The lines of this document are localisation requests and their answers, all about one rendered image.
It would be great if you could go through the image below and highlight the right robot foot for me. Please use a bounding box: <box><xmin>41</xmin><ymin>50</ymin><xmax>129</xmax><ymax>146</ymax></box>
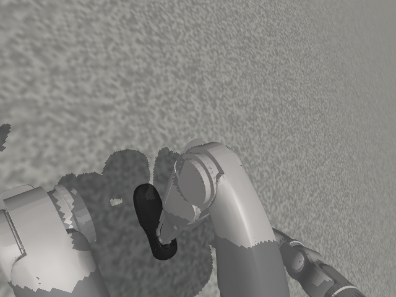
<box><xmin>133</xmin><ymin>183</ymin><xmax>177</xmax><ymax>260</ymax></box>

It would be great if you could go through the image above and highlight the right robot hand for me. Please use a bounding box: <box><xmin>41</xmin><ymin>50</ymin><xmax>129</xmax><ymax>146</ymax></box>
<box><xmin>272</xmin><ymin>228</ymin><xmax>291</xmax><ymax>248</ymax></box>

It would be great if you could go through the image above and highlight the right robot arm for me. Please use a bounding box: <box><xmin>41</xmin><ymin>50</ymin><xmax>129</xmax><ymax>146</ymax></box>
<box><xmin>280</xmin><ymin>239</ymin><xmax>366</xmax><ymax>297</ymax></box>

